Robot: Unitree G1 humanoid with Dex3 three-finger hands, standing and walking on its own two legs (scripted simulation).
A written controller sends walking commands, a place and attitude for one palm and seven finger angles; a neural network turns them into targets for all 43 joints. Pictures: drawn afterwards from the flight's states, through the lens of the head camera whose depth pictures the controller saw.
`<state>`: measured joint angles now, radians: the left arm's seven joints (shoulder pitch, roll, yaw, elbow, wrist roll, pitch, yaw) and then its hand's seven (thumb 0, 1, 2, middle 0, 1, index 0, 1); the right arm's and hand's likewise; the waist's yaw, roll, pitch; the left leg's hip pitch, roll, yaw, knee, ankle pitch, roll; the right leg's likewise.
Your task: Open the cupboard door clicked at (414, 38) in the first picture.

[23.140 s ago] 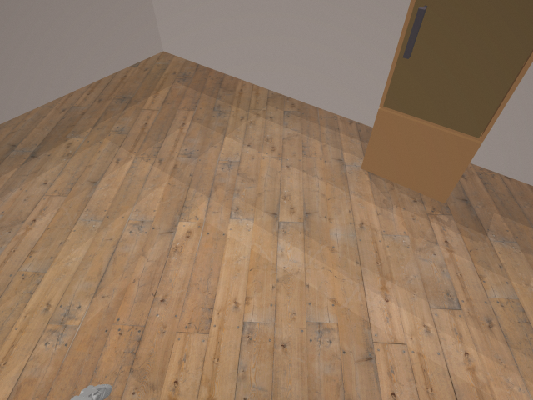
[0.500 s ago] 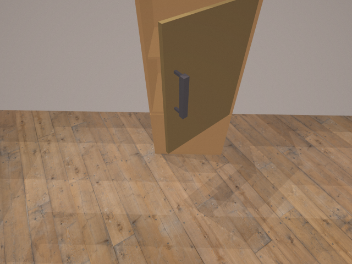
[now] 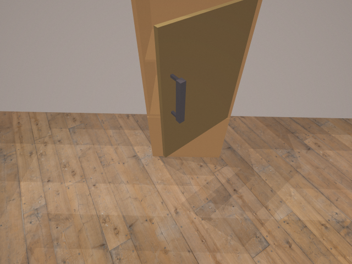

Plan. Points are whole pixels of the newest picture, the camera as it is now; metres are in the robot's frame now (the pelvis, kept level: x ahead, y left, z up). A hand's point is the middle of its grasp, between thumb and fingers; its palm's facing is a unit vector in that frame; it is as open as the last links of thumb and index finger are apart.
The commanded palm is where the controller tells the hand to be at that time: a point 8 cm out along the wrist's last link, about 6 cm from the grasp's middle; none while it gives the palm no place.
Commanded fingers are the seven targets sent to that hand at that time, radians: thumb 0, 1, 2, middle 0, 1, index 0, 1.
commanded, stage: walk to a spot facing it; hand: left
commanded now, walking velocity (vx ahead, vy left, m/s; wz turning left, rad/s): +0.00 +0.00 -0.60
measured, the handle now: (176, 99) +0.63 +0.04 +0.00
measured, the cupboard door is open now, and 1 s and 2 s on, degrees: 40 40 40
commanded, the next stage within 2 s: none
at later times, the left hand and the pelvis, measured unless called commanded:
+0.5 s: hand out of the picture +0.07 +0.18 -0.17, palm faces -0.13 -0.94 -0.31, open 7.3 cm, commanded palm none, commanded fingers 0.00 0.90 0.90 -0.20 -0.30 -0.20 -0.30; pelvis -0.01 -0.03 -0.02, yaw -12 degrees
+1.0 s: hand out of the picture +0.11 +0.13 -0.17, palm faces -0.37 -0.90 -0.24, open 7.3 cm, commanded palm none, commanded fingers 0.00 0.90 0.90 -0.20 -0.30 -0.20 -0.30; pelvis +0.02 -0.04 +0.00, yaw -29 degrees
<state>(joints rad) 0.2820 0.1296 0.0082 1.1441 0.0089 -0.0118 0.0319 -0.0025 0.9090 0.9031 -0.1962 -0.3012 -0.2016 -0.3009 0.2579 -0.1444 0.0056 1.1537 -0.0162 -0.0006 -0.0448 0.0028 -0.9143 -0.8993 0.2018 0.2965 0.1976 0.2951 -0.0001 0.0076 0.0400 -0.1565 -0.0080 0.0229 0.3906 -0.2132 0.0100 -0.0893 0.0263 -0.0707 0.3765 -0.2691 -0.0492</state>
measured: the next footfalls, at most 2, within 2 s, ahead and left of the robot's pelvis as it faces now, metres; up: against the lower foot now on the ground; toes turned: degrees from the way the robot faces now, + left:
left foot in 1.10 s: +0.14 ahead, +0.06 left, +0.00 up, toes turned -36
right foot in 1.56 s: +0.00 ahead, -0.14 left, +0.00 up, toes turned -55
